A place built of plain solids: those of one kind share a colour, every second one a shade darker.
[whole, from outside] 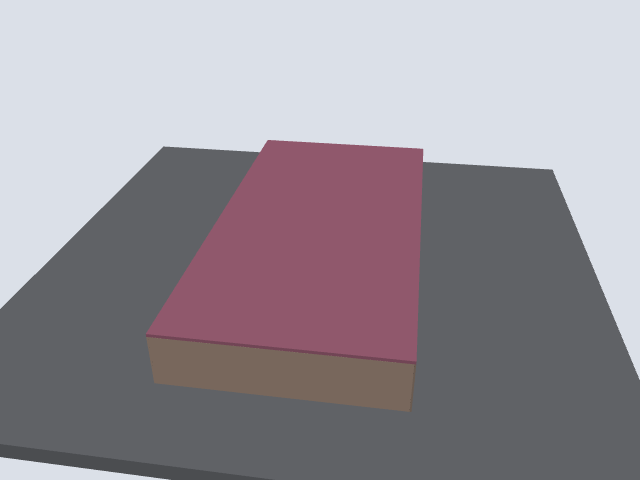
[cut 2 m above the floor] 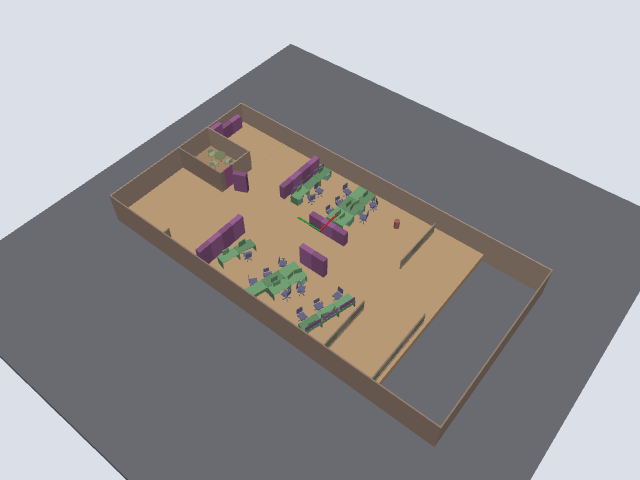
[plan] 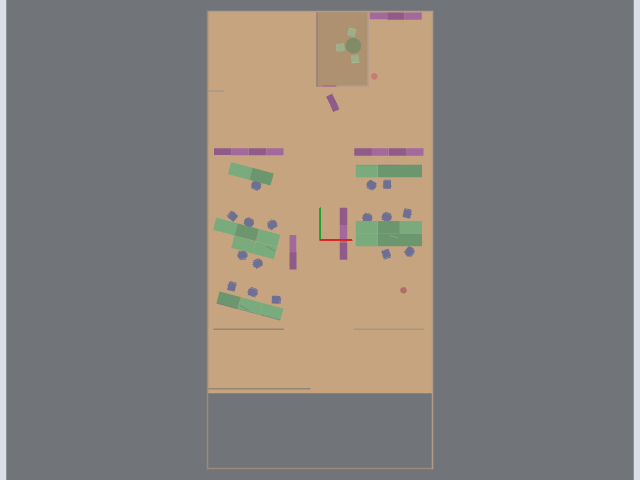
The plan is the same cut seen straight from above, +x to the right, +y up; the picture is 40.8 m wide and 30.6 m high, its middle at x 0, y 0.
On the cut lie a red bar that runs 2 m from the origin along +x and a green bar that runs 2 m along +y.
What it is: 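One storey of an office; an open floor with rows of desks, a band of small rooms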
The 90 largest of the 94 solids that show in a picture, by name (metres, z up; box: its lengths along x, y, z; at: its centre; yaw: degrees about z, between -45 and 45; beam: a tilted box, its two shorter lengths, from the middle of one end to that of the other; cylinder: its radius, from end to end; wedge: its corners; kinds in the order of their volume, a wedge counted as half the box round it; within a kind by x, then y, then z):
{
 "floor_1": {"box": [6.87, 4.75, 0.6], "at": [-3.69, 12.14, 0.25]},
 "floor_2": {"box": [0.1, 4.75, 0.77], "at": [-0.2, 12.14, 0.34]},
 "floor_3": {"box": [14.25, 19.53, 0.77], "at": [0.0, 0.0, 0.34]},
 "floor_4": {"box": [3.16, 4.75, 0.77], "at": [1.43, 12.14, 0.34]},
 "floor_5": {"box": [4.01, 4.75, 0.77], "at": [5.12, 12.14, 0.34]},
 "roof_1": {"box": [14.45, 29.23, 0.2], "at": [0.0, 0.0, 3.42]},
 "wall_1": {"box": [0.1, 29.23, 3.37], "at": [-7.17, 0.0, 1.64]},
 "wall_2": {"box": [0.1, 4.75, 2.6], "at": [-0.2, 12.14, 2.02]},
 "wall_3": {"box": [0.29, 0.1, 2.6], "at": [-0.01, 9.82, 2.02]},
 "wall_4": {"box": [14.25, 0.1, 3.37], "at": [0.0, -14.57, 1.64]},
 "wall_5": {"box": [14.25, 0.1, 3.37], "at": [0.0, 14.57, 1.64]},
 "wall_6": {"box": [1.97, 0.1, 2.6], "at": [2.02, 9.82, 2.02]},
 "wall_7": {"box": [0.1, 4.75, 2.6], "at": [3.06, 12.14, 2.02]},
 "wall_8": {"box": [0.1, 29.23, 3.37], "at": [7.17, 0.0, 1.64]},
 "cabinet_1": {"box": [1.1, 0.44, 1.83], "at": [-6.2, 5.63, 1.63]},
 "cabinet_2": {"box": [1.1, 0.44, 1.83], "at": [-5.09, 5.63, 1.63]},
 "cabinet_3": {"box": [1.1, 0.44, 1.83], "at": [-3.98, 5.63, 1.63]},
 "cabinet_4": {"box": [1.1, 0.44, 1.83], "at": [-2.87, 5.63, 1.63]},
 "cabinet_5": {"box": [0.44, 1.1, 1.83], "at": [-1.72, -1.34, 1.63]},
 "cabinet_6": {"box": [0.44, 1.1, 1.83], "at": [-1.72, -0.23, 1.63]},
 "cabinet_7": {"box": [0.44, 1.1, 1.83], "at": [0.82, 8.74, 1.63], "yaw": 24.9},
 "cabinet_8": {"box": [0.47, 1.1, 1.26], "at": [1.5, -0.71, 1.35]},
 "cabinet_9": {"box": [0.47, 1.1, 1.26], "at": [1.5, 0.4, 1.35]},
 "cabinet_10": {"box": [0.47, 1.1, 1.26], "at": [1.5, 1.51, 1.35]},
 "cabinet_11": {"box": [1.1, 0.47, 1.26], "at": [2.73, 5.61, 1.35]},
 "cabinet_12": {"box": [1.1, 0.44, 1.83], "at": [3.72, 14.29, 1.63]},
 "cabinet_13": {"box": [1.1, 0.47, 1.26], "at": [3.84, 5.61, 1.35]},
 "cabinet_14": {"box": [1.1, 0.47, 1.26], "at": [4.83, 14.27, 1.35]},
 "cabinet_15": {"box": [1.1, 0.47, 1.26], "at": [4.95, 5.61, 1.35]},
 "cabinet_16": {"box": [1.1, 0.47, 1.26], "at": [5.94, 14.27, 1.35]},
 "cabinet_17": {"box": [1.1, 0.47, 1.26], "at": [6.06, 5.61, 1.35]},
 "desk_1": {"box": [1.4, 0.8, 0.032], "at": [-6.04, 0.86, 1.45], "yaw": -14.9},
 "desk_2": {"box": [1.4, 0.8, 0.032], "at": [-5.83, -3.85, 1.45], "yaw": -14.9},
 "desk_3": {"box": [1.4, 0.8, 0.032], "at": [-5.09, 4.4, 1.45], "yaw": -14.9},
 "desk_4": {"box": [1.4, 0.8, 0.032], "at": [-4.88, -0.3, 1.45], "yaw": -14.9},
 "desk_5": {"box": [1.4, 0.8, 0.032], "at": [-4.67, 0.49, 1.45], "yaw": -14.9},
 "desk_6": {"box": [1.4, 0.8, 0.032], "at": [-4.47, -4.21, 1.45], "yaw": -14.9},
 "desk_7": {"box": [1.4, 0.8, 0.032], "at": [-3.73, 4.04, 1.45], "yaw": -14.9},
 "desk_8": {"box": [1.4, 0.8, 0.032], "at": [-3.52, -0.66, 1.45], "yaw": -14.9},
 "desk_9": {"box": [1.4, 0.8, 0.032], "at": [-3.31, 0.13, 1.45], "yaw": -14.9},
 "desk_10": {"box": [1.4, 0.8, 0.032], "at": [-3.1, -4.57, 1.45], "yaw": -14.9},
 "desk_11": {"box": [1.4, 0.8, 0.032], "at": [2.98, 0.0, 1.45]},
 "desk_12": {"box": [1.4, 0.8, 0.032], "at": [2.98, 0.82, 1.45]},
 "desk_13": {"box": [1.4, 0.8, 0.032], "at": [2.98, 4.41, 1.45]},
 "desk_14": {"box": [1.4, 0.8, 0.032], "at": [4.39, 0.0, 1.45]},
 "desk_15": {"box": [1.4, 0.8, 0.032], "at": [4.39, 0.82, 1.45]},
 "desk_16": {"box": [1.4, 0.8, 0.032], "at": [4.39, 4.41, 1.45]},
 "desk_17": {"box": [1.4, 0.8, 0.032], "at": [5.8, 0.0, 1.45]},
 "desk_18": {"box": [1.4, 0.8, 0.032], "at": [5.8, 0.82, 1.45]},
 "desk_19": {"box": [1.4, 0.8, 0.032], "at": [5.8, 4.41, 1.45]},
 "guard_1": {"box": [1.42, 0.03, 0.83], "at": [-6.02, -5.69, 1.26]},
 "guard_2": {"box": [1.23, 0.03, 0.83], "at": [-5.14, -9.48, 1.26]},
 "guard_3": {"box": [4.5, 0.1, 0.12], "at": [-4.54, -5.69, 0.78]},
 "guard_4": {"box": [1.42, 0.03, 0.83], "at": [-4.54, -5.69, 1.26]},
 "guard_5": {"box": [4.5, 0.1, 0.05], "at": [-4.54, -5.69, 1.7]},
 "guard_6": {"box": [6.5, 0.1, 0.12], "at": [-3.85, -9.48, 0.78]},
 "guard_7": {"box": [1.23, 0.03, 0.83], "at": [-3.85, -9.48, 1.26]},
 "guard_8": {"box": [6.5, 0.1, 0.05], "at": [-3.85, -9.48, 1.7]},
 "guard_9": {"box": [1.42, 0.03, 0.83], "at": [-3.06, -5.69, 1.26]},
 "guard_10": {"box": [1.23, 0.03, 0.83], "at": [-2.56, -9.48, 1.26]},
 "guard_11": {"box": [1.23, 0.03, 0.83], "at": [-1.27, -9.48, 1.26]},
 "guard_12": {"box": [1.42, 0.03, 0.83], "at": [2.91, -5.69, 1.26]},
 "guard_13": {"box": [4.5, 0.1, 0.12], "at": [4.39, -5.69, 0.78]},
 "guard_14": {"box": [1.42, 0.03, 0.83], "at": [4.39, -5.69, 1.26]},
 "guard_15": {"box": [4.5, 0.1, 0.05], "at": [4.39, -5.69, 1.7]},
 "guard_16": {"box": [1.42, 0.03, 0.83], "at": [5.87, -5.69, 1.26]},
 "officechair_1": {"box": [0.5, 0.52, 0.08], "at": [-5.62, -2.98, 1.18], "yaw": -14.6},
 "officechair_2": {"box": [0.52, 0.5, 0.08], "at": [-5.56, 1.5, 1.23], "yaw": -40.1},
 "officechair_3": {"box": [0.51, 0.48, 0.08], "at": [-4.94, -0.95, 1.26], "yaw": 2.9},
 "officechair_4": {"box": [0.51, 0.48, 0.08], "at": [-4.54, 1.11, 1.2], "yaw": -31.8},
 "officechair_5": {"box": [0.51, 0.48, 0.08], "at": [-4.3, -3.35, 1.21], "yaw": -19.5},
 "officechair_6": {"box": [0.51, 0.48, 0.08], "at": [-4.06, 3.49, 1.2], "yaw": -28.3},
 "officechair_7": {"box": [0.51, 0.48, 0.08], "at": [-3.96, -1.52, 1.24], "yaw": 27.5},
 "officechair_8": {"box": [0.51, 0.48, 0.08], "at": [-3.04, 0.96, 1.2], "yaw": 32.2},
 "officechair_9": {"box": [0.52, 0.5, 0.08], "at": [-2.81, -3.81, 1.19], "yaw": -3.9},
 "officechair_10": {"box": [0.51, 0.48, 0.08], "at": [3.02, 1.4, 1.23], "yaw": -9.9},
 "officechair_11": {"box": [0.51, 0.48, 0.08], "at": [3.29, 3.52, 1.24], "yaw": -27.3},
 "officechair_12": {"box": [0.5, 0.52, 0.08], "at": [4.21, -0.87, 1.19], "yaw": 19.2},
 "officechair_13": {"box": [0.51, 0.48, 0.08], "at": [4.25, 1.45, 1.18], "yaw": -16.0},
 "officechair_14": {"box": [0.5, 0.52, 0.08], "at": [4.28, 3.52, 1.22], "yaw": -0.2},
 "officechair_15": {"box": [0.5, 0.52, 0.08], "at": [5.56, 1.67, 1.27], "yaw": -11.8},
 "officechair_16": {"box": [0.48, 0.51, 0.08], "at": [5.69, -0.73, 1.24], "yaw": -38.6},
 "door_1": {"box": [0.9, 0.1, 2.05], "at": [0.59, 9.82, 1.75]},
 "bin_1": {"cylinder": 0.21, "from": [5.32, -3.21, 0.72], "to": [5.32, -3.21, 1.45]},
 "screen_1": {"box": [1.3, 0.03, 0.46], "at": [-5.92, -4.2, 1.69], "yaw": -14.9},
 "screen_2": {"box": [1.3, 0.03, 0.46], "at": [-4.56, -4.57, 1.69], "yaw": -14.9},
 "screen_3": {"box": [1.3, 0.03, 0.46], "at": [-3.2, -4.93, 1.69], "yaw": -14.9},
 "screen_4": {"box": [1.3, 0.03, 0.46], "at": [2.98, 4.78, 1.69]},
 "screen_5": {"box": [1.3, 0.03, 0.46], "at": [4.39, 4.78, 1.69]},
 "meetingtable_1": {"cylinder": 0.5, "from": [2.12, 12.39, 1.43], "to": [2.12, 12.39, 1.46]}
}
